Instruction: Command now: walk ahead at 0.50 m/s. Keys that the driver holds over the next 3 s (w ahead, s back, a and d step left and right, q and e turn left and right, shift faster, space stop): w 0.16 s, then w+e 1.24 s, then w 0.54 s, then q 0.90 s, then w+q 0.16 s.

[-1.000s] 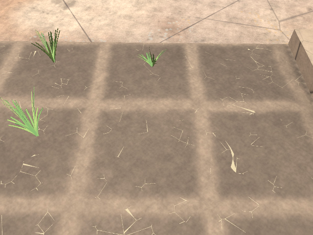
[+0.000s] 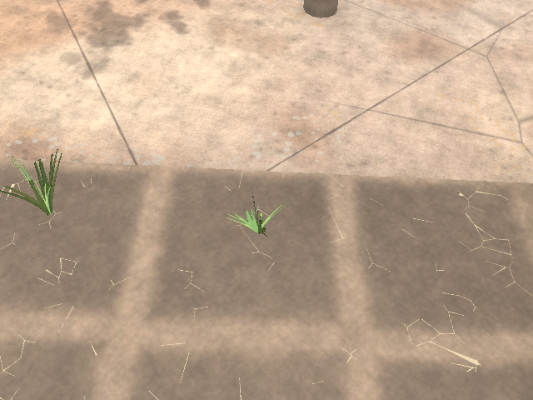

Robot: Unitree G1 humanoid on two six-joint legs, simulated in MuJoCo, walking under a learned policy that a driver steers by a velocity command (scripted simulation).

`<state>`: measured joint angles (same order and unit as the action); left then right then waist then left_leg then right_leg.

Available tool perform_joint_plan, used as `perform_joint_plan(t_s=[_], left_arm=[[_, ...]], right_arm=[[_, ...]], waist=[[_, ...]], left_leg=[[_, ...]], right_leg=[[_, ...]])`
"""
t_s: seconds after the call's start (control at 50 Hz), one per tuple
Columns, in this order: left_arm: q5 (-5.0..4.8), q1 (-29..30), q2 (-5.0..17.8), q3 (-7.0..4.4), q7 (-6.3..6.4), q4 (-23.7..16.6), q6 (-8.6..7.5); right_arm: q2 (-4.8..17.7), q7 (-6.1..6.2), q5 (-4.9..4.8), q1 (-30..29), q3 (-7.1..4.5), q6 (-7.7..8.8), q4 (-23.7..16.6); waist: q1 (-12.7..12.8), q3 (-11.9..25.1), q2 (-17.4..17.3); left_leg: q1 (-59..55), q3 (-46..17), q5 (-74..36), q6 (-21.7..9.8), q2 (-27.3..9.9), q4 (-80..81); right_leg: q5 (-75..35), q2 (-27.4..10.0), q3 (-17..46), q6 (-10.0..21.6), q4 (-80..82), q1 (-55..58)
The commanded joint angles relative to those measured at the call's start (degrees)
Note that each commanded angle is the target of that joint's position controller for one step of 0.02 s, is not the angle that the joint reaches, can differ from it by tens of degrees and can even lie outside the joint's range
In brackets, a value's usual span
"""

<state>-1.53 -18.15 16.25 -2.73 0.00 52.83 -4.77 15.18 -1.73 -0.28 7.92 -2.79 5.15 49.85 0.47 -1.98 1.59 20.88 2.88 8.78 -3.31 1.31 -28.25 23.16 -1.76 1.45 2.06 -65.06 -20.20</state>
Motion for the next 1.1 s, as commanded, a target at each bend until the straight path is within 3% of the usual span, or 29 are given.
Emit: perform_joint_plan(t_s=[0.02, 0.08, 0.14, 0.2, 0.26, 0.32, 0.38, 0.4, 0.42, 0.44, 0.46, 0.48, 0.5, 0.52, 0.56, 0.6, 0.64, 0.74, 0.84, 0.88, 0.9, 0.92, 0.94, 0.96, 0.98, 1.0, 1.02, 1.04, 1.1], left_arm=[[0.50, 0.96, 5.66, -1.76, 0.42, -4.46, -0.65], [0.97, 1.85, 3.69, -1.53, 0.63, -5.07, 0.74], [1.36, 7.54, 3.25, -1.45, 0.58, -6.98, 0.61], [0.87, 12.68, 1.72, -0.77, -0.19, -8.07, 0.15], [0.26, 17.26, 1.62, -0.36, -1.10, -9.74, 0.15], [0.03, 20.29, 2.25, -0.36, -2.32, -11.99, 0.09], [0.45, 16.71, 4.35, -1.27, -3.22, -12.50, 0.19], [0.60, 10.66, 6.03, -2.38, -3.20, -11.25, 0.37], [0.50, 1.78, 9.11, -4.16, -2.75, -8.86, 0.60], [0.84, -5.97, 15.36, -6.04, -1.93, -7.96, 0.97], [-0.18, -5.67, 14.64, -5.51, -1.99, -8.43, 0.90], [0.28, -5.11, 10.73, -4.15, -1.90, -8.63, 0.77], [0.81, -2.19, 8.86, -3.70, -1.66, -9.40, 0.57], [1.11, 1.30, 7.85, -3.36, -1.69, -10.16, 0.36], [1.80, 5.47, 5.73, -2.56, -1.49, -11.93, 0.23], [1.28, 5.26, 6.86, -2.87, -0.99, -12.24, 0.20], [0.96, 3.54, 8.66, -3.44, -0.14, -12.03, 0.17], [0.44, -0.73, 9.48, -3.90, 0.83, -10.85, 0.92], [0.18, -2.94, 8.62, -3.93, 1.32, -9.96, 1.87], [0.42, -1.94, 8.01, -3.79, 1.47, -10.58, 2.34], [0.67, -1.58, 5.90, -3.01, 1.32, -11.26, 2.31], [1.58, -2.36, 2.55, -1.73, 1.15, -12.41, 2.16], [-0.43, -10.33, 0.27, -1.04, 1.03, -14.08, 1.59], [-0.91, -9.55, 6.68, -2.09, 1.29, -12.57, 1.62], [-0.59, -3.68, 9.39, -2.93, 1.27, -13.30, 1.92], [-0.13, -1.12, 8.72, -3.00, 1.42, -13.81, 2.25], [0.42, 0.64, 7.98, -3.15, 1.25, -14.52, 2.31], [0.15, 0.37, 6.84, -3.18, 0.83, -14.87, 2.56], [-0.19, 1.46, 4.14, -2.73, 0.37, -16.29, 3.42]], right_arm=[[5.18, 0.02, 0.89, 2.26, -1.00, 0.77, -1.35], [7.10, 0.36, 0.53, 3.62, -1.49, 1.36, 0.06], [8.34, 1.36, 0.29, 6.21, -1.73, 1.04, 1.44], [9.07, 1.92, 0.10, 7.97, -1.73, 0.75, 2.38], [9.51, 2.03, -0.01, 11.19, -1.89, 0.45, 4.25], [9.54, 2.24, -0.08, 12.38, -2.15, -0.62, 5.40], [11.17, 2.75, -0.24, 10.14, -2.77, -1.70, 4.59], [11.51, 3.02, -0.21, 8.92, -2.87, -2.26, 4.09], [10.69, 3.45, 0.12, 8.97, -2.48, -2.68, 3.25], [6.75, 3.28, 1.16, 12.60, -0.98, -1.86, 0.92], [2.90, 2.28, 1.53, 13.80, 0.61, 0.25, 0.59], [8.28, 1.18, -0.51, 9.23, -0.75, 2.39, -0.37], [9.17, 0.82, -1.96, 4.65, -0.82, 3.53, -2.01], [8.56, 1.07, -1.31, 2.88, -0.83, 3.90, -2.35], [8.73, 1.60, 0.34, 3.26, -1.60, 2.70, -2.23], [7.15, 1.83, 0.99, 3.85, -1.56, 1.43, -2.68], [6.21, 2.15, 1.32, 0.22, -1.34, 0.85, -4.25], [4.31, 1.57, 0.59, -9.71, -0.56, 1.33, -7.68], [7.58, 0.73, -0.21, -11.31, -1.46, 2.39, -9.54], [8.90, 0.73, -0.20, -6.24, -2.19, 3.01, -8.38], [10.65, 1.04, 0.47, -0.27, -3.04, 3.31, -7.21], [13.96, 1.50, 1.07, 8.62, -3.91, 3.28, -6.37], [17.48, 1.25, 1.09, 12.57, -4.90, 2.17, -4.34], [11.58, 0.89, -0.12, 10.60, -3.57, 1.91, -5.72], [8.33, 1.07, -0.16, 8.25, -2.72, 1.60, -6.48], [7.60, 1.06, 0.42, 5.31, -2.29, 1.29, -6.91], [6.43, 1.11, 0.73, 3.65, -1.97, 1.06, -6.57], [5.99, 1.27, 1.17, 3.05, -1.75, 1.10, -6.27], [6.72, 1.36, 0.66, 3.34, -2.23, 1.64, -5.10]], waist=[[-0.62, 3.47, -7.37], [0.41, 1.69, -5.94], [-0.96, 0.27, -4.42], [-2.87, -0.62, -4.74], [-4.85, -1.93, -4.23], [-5.06, -2.84, -3.94], [-1.91, 0.52, -5.87], [1.63, 4.26, -5.94], [5.42, 9.27, -4.16], [5.75, 16.77, 5.66], [3.79, 22.14, 13.06], [5.69, 19.32, 8.93], [5.22, 12.65, 5.49], [3.03, 7.67, -0.26], [-0.49, 4.83, -0.18], [-1.60, 3.95, 0.66], [-0.95, 2.36, 0.73], [2.90, 1.12, 2.59], [2.46, 1.57, 4.11], [-0.51, 3.21, 5.59], [-3.37, 7.61, 4.70], [-6.54, 15.70, -2.21], [-2.50, 20.95, -22.60], [-3.75, 16.38, -15.26], [-5.10, 9.74, -9.72], [-4.02, 6.04, -5.81], [-3.18, 3.19, -5.76], [-2.01, 2.49, -7.49], [-1.54, 1.43, -7.79]], left_leg=[[-13.25, -18.92, -0.15, -9.34, -14.66, 18.00], [-9.84, -13.76, -6.92, -10.72, -13.92, 21.20], [-11.79, -10.01, -10.95, -9.99, -12.89, 22.05], [-12.77, -5.10, -10.67, -8.10, -11.23, 22.73], [-17.84, -3.09, -9.90, -7.70, -13.27, 22.44], [-25.54, -1.61, -13.81, -6.54, -16.18, 19.32], [-28.95, 1.00, -34.99, -4.54, -16.80, 10.33], [-28.01, 2.87, -43.80, -3.37, -15.58, 1.81], [-22.29, 5.07, -43.31, -1.44, -12.93, -10.66], [-0.89, 6.37, -23.75, 1.84, -7.50, -32.37], [16.59, -1.53, 21.37, 3.97, 3.19, -47.44], [23.00, -9.17, 20.94, 2.24, -0.79, -51.28], [24.44, -8.39, 16.57, 1.01, -3.36, -49.52], [22.64, -7.91, 12.83, 0.94, -5.55, -43.97], [15.39, -8.13, 9.60, 1.91, -7.86, -36.49], [13.46, -7.22, 8.04, 3.90, -7.68, -31.33], [14.48, -6.40, 2.25, 5.82, -6.85, -23.81], [7.65, -5.58, -15.11, 6.71, -2.64, -4.73], [5.56, -8.34, -9.65, 4.97, -2.01, 1.41], [-1.29, -7.07, -5.95, 2.98, -1.66, 3.71], [-11.33, -8.23, -5.42, 0.83, -4.01, 3.93], [-26.13, -17.77, -2.34, -2.53, -14.01, 2.84], [-41.79, -44.08, 10.87, -11.17, -25.36, 8.33], [-38.97, -45.89, 21.17, -9.58, -24.90, 10.60], [-32.26, -36.59, 19.17, -7.12, -22.51, 11.25], [-25.46, -29.66, 11.70, -6.03, -20.20, 12.33], [-20.66, -24.95, 6.12, -6.04, -18.38, 13.62], [-17.38, -20.75, 2.75, -5.64, -16.94, 14.99], [-14.95, -13.25, -3.09, -7.03, -16.08, 18.43]], right_leg=[[-6.51, -6.64, 2.86, 0.24, -0.37, -14.61], [-10.86, -7.29, 1.92, -1.54, 5.00, -14.94], [-20.20, -7.14, 1.39, -2.87, 15.42, -18.29], [-28.78, -5.24, -0.84, -2.55, 26.16, -15.73], [-30.11, -4.10, -1.27, -1.51, 30.67, -16.34], [-25.05, -3.23, -0.55, 0.70, 32.93, -19.38], [-17.16, 0.17, -4.15, 3.45, 32.95, -12.45], [-16.82, 2.54, -6.10, 4.73, 33.91, -4.21], [-18.63, 3.89, -5.14, 6.57, 35.18, 8.90], [-16.86, -8.78, 16.29, 14.13, 35.06, 31.42], [-8.82, -18.08, 43.61, 21.73, 45.77, 43.09], [-5.38, -16.90, 40.62, 19.04, 48.07, 41.61], [-8.50, -14.70, 32.46, 16.88, 48.38, 34.50], [-14.14, -12.42, 26.44, 15.55, 49.46, 25.60], [-21.97, -9.46, 20.97, 14.45, 51.92, 14.89], [-25.07, -8.40, 18.30, 15.02, 53.55, 10.23], [-25.98, -7.16, 15.71, 14.69, 54.49, 7.73], [-19.04, -3.47, 12.89, 10.24, 53.31, 3.84], [-16.92, -6.43, 20.27, 8.94, 46.06, 11.86], [-19.63, -5.65, 21.86, 7.77, 41.12, 12.59], [-21.07, -2.69, 19.89, 6.09, 33.72, 10.26], [-11.78, 1.50, 14.30, 3.78, 17.47, 2.73], [11.80, 8.04, 7.75, 0.46, 0.46, -17.67], [10.18, 2.97, 9.59, -0.11, -6.72, -24.04], [4.72, 1.14, 8.42, -0.40, -8.17, -25.47], [0.56, -0.88, 6.84, -0.84, -7.26, -23.39], [-2.22, -2.41, 6.71, -1.01, -4.84, -22.45], [-3.89, -3.94, 6.39, -0.97, -3.42, -19.84], [-6.65, -5.33, 4.49, -1.67, 0.03, -19.91]])
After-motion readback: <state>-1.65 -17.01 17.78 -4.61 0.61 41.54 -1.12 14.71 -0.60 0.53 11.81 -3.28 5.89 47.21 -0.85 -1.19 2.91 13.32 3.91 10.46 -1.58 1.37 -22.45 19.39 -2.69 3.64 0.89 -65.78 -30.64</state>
